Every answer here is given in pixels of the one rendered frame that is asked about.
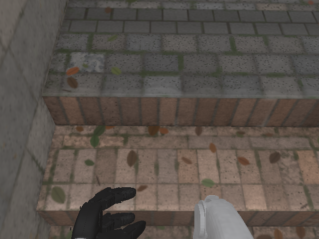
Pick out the left robot hand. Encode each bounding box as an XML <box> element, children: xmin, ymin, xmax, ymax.
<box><xmin>70</xmin><ymin>187</ymin><xmax>147</xmax><ymax>239</ymax></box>

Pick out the right robot thigh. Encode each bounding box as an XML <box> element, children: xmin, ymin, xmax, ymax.
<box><xmin>194</xmin><ymin>198</ymin><xmax>254</xmax><ymax>239</ymax></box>

